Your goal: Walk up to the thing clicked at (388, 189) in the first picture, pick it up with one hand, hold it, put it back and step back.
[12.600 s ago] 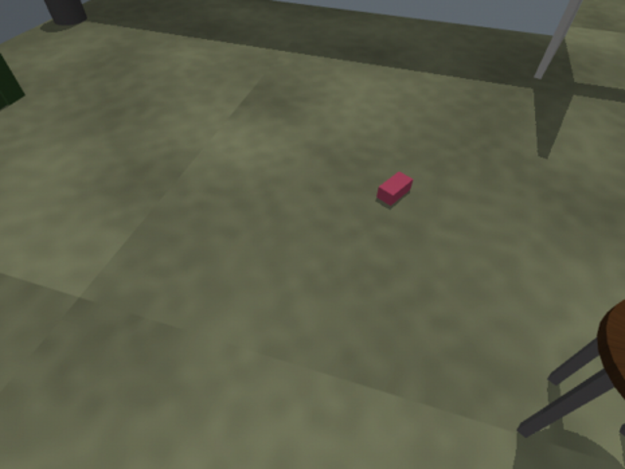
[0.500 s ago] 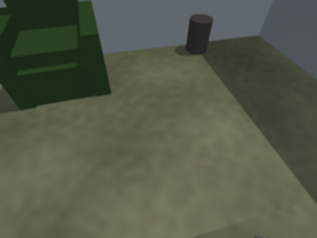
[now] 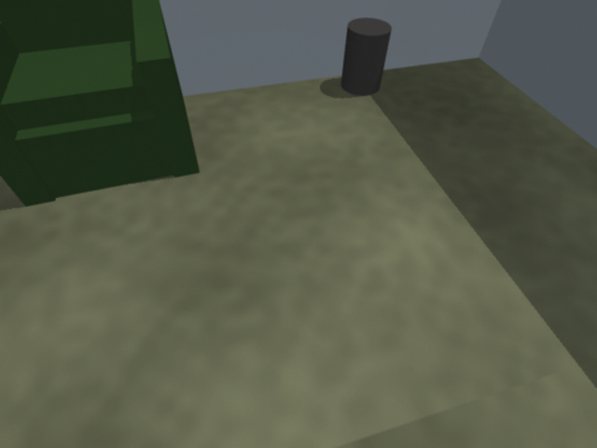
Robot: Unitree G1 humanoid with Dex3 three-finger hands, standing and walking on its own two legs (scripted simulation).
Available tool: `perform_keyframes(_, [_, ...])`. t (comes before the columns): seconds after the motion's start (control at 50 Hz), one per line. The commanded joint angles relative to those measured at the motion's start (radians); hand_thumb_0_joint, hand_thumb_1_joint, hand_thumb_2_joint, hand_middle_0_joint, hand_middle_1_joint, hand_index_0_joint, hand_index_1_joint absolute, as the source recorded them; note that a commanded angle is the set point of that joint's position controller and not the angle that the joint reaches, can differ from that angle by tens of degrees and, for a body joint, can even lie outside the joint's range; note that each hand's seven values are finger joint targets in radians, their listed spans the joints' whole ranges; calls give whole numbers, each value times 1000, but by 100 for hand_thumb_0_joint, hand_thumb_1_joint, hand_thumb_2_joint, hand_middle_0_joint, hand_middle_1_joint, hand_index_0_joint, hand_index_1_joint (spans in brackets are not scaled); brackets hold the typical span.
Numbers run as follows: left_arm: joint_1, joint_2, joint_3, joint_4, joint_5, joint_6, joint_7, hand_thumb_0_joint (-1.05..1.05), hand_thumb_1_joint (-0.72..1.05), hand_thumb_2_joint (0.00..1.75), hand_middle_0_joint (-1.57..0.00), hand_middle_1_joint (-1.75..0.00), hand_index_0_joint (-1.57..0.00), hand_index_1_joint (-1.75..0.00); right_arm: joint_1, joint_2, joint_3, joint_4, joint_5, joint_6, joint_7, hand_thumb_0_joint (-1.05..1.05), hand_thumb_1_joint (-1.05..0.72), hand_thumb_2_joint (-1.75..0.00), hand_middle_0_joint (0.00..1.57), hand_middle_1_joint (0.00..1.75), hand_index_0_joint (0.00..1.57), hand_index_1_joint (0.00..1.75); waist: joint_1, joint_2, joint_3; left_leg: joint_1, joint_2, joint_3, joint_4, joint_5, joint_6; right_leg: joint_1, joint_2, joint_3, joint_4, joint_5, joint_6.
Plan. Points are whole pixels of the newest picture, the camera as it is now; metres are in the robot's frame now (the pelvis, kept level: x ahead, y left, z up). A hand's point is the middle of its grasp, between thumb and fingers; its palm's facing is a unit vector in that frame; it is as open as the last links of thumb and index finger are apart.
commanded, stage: stand
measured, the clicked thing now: out of the picture -0.88 +0.03 -0.75
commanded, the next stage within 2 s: walk up in 1.86 s
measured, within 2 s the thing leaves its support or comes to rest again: neither
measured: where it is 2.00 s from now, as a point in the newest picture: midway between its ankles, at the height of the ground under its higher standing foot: outside the picture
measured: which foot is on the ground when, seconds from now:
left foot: down 0.00-1.00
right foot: down 0.00-1.00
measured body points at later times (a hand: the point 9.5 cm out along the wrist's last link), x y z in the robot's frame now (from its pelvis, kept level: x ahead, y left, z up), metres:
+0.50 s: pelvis +0.01 +0.00 +0.00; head +0.02 -0.01 +0.45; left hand +0.10 +0.30 -0.13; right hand +0.10 -0.30 -0.13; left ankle +0.01 +0.15 -0.75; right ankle +0.01 -0.12 -0.75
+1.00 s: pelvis +0.01 +0.00 +0.00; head +0.02 +0.00 +0.45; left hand +0.09 +0.30 -0.13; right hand +0.08 -0.30 -0.13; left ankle +0.01 +0.15 -0.75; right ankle +0.01 -0.12 -0.75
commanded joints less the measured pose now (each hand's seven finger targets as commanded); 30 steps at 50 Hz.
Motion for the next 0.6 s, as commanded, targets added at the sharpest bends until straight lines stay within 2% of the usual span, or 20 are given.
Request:
perform_keyframes(0.0, [-43, 218, 37, -64, -2, -24, 15, 0, 90, 90, -20, -30, -20, -30, -55, -211, -30, -64, 4, -27, -13, 0, -90, -90, 20, 30, 20, 30, 1, 1, -125, 3, 92, -64, -33, 147, 44, 77, -120, 121, -58, 101, -11])
perform_keyframes(0.12, [-38, 214, 35, -64, -3, -23, 17, 0, 90, 90, -20, -30, -20, -30, -56, -215, -27, -63, 6, -27, -15, 0, -90, -90, 20, 30, 20, 30, -1, 0, -118, 14, 97, -55, -34, 178, 40, 79, -117, 114, -56, 140, -10])
perform_keyframes(0.36, [-53, 218, 37, -70, -2, -22, 17, 0, 90, 90, -20, -30, -20, -30, -58, -207, -23, -74, 4, -28, -14, 0, -90, -90, 20, 30, 20, 30, -1, 4, -85, -8, 95, -53, -57, 129, 36, 72, -113, 116, -70, 78, -8])
perform_keyframes(0.46, [-47, 216, 35, -76, -1, -27, 16, 0, 90, 90, -20, -30, -20, -30, -61, -214, -25, -79, 5, -29, -13, 0, -90, -90, 20, 30, 20, 30, -2, 0, -121, 24, 100, -45, -40, 172, 41, 89, -119, 119, -66, 160, -10])
perform_keyframes(0.58, [-44, 222, 36, -78, -1, -25, 17, 0, 90, 90, -20, -30, -20, -30, -57, -211, -23, -79, 5, -27, -14, 0, -90, -90, 20, 30, 20, 30, -1, -2, -103, 21, 99, -46, -53, 147, 38, 73, -115, 116, -69, 118, -12])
